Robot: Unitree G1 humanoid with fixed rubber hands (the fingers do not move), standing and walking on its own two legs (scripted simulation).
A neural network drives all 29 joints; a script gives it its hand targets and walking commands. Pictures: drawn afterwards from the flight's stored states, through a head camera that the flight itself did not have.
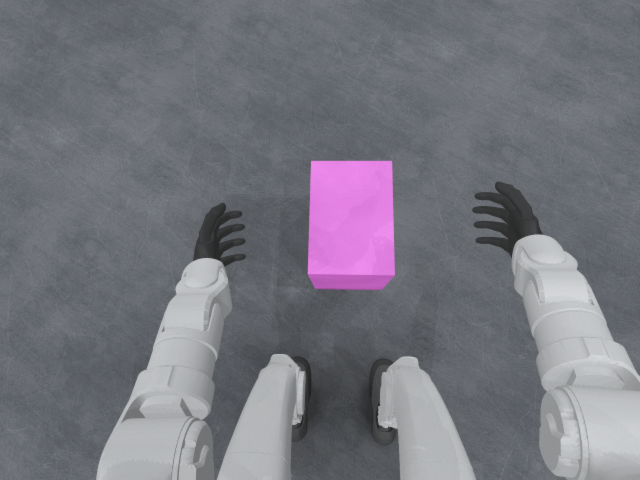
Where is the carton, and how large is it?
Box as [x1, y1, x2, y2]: [308, 161, 394, 289]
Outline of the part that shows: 311,161 308,275 314,287 346,289 381,289 394,275 391,161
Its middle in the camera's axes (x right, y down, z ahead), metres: +0.08 -0.02 +0.99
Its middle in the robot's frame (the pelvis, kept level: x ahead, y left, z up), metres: +0.53 -0.01 -0.56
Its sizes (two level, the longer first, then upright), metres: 0.263 0.185 0.265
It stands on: the floor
